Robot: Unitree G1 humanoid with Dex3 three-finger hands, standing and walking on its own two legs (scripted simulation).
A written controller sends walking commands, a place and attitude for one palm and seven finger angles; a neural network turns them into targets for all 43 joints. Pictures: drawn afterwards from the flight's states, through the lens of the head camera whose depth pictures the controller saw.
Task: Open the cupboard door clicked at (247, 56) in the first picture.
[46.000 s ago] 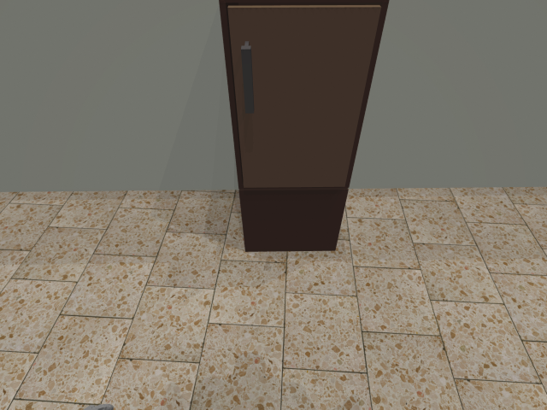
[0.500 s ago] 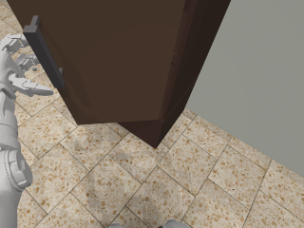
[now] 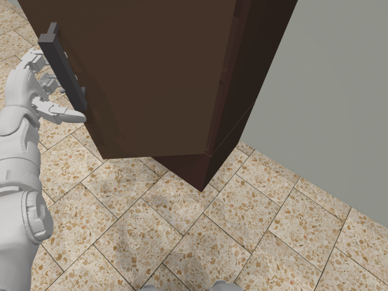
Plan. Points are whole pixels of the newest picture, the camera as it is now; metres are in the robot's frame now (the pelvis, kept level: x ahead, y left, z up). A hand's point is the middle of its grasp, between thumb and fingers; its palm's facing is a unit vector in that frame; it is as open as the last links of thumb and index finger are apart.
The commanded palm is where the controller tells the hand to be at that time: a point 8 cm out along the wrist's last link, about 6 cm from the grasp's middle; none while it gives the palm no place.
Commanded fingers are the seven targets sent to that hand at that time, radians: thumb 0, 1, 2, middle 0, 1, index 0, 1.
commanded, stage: slide the fingers in behind the handle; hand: left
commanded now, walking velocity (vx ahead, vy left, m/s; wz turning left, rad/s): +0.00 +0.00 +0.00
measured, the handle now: (68, 70) +0.54 +0.24 +0.11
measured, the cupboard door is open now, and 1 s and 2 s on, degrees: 42 42 53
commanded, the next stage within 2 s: close the thumb around the handle in 0.66 s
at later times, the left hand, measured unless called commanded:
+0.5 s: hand (74, 87) +0.49 +0.22 +0.12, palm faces +0.04 -1.00 +0.00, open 14.0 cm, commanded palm +0.46 +0.26 +0.11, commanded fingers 0.00 -0.50 0.30 -0.30 -1.20 -0.30 -1.20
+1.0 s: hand (73, 90) +0.48 +0.22 +0.12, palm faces +0.04 -1.00 -0.01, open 12.4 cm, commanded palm +0.46 +0.26 +0.11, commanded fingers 0.00 0.23 0.61 -0.35 -1.28 -0.35 -1.28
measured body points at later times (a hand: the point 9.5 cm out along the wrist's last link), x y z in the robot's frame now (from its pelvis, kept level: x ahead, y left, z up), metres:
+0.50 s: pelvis +0.00 +0.00 +0.00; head +0.09 +0.01 +0.44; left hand +0.48 +0.27 +0.12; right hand +0.00 -0.26 -0.11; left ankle -0.01 +0.10 -0.71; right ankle +0.00 -0.11 -0.71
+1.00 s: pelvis +0.00 +0.00 +0.00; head +0.08 +0.01 +0.44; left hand +0.48 +0.27 +0.12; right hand +0.02 -0.27 -0.11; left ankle -0.01 +0.10 -0.71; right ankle +0.00 -0.11 -0.71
